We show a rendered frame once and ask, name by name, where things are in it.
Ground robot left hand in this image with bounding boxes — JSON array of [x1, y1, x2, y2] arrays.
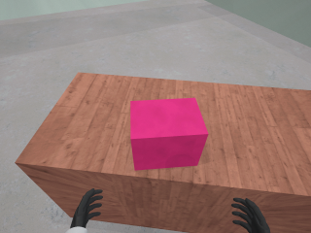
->
[[70, 188, 103, 229]]

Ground robot right hand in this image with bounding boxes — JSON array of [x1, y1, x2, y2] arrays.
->
[[231, 197, 270, 233]]

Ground pedestal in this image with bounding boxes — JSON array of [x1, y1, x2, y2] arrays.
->
[[15, 72, 311, 233]]

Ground carton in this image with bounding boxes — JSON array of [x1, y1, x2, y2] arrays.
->
[[130, 97, 209, 171]]

